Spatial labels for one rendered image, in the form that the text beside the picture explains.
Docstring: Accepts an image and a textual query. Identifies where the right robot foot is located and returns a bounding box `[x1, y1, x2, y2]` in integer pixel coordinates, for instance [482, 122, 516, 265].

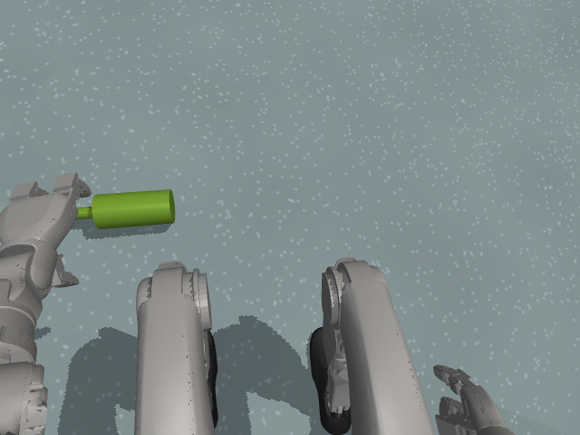
[310, 327, 352, 435]

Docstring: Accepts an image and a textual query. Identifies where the right robot hand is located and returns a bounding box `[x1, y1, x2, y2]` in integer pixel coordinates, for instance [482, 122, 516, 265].
[433, 365, 507, 435]

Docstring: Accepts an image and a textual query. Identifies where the left robot arm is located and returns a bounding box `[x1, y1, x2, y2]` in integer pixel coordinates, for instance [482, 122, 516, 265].
[0, 238, 58, 435]

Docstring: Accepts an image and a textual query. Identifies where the left robot hand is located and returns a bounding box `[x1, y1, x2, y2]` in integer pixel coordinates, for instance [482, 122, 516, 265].
[0, 172, 92, 287]

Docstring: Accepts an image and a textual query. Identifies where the bottle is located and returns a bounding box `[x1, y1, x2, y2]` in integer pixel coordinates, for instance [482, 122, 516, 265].
[76, 189, 175, 229]

